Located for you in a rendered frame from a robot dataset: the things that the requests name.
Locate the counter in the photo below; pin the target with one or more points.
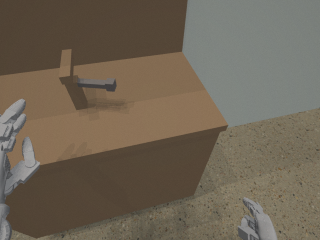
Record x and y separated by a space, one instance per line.
102 153

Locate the robot left hand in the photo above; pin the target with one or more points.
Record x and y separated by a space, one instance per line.
11 122

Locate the robot right hand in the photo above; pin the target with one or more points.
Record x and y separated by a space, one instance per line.
260 228

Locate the tap lever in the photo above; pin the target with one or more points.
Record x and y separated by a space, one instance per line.
109 84

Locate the left robot forearm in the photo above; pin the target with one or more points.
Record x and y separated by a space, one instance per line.
5 226

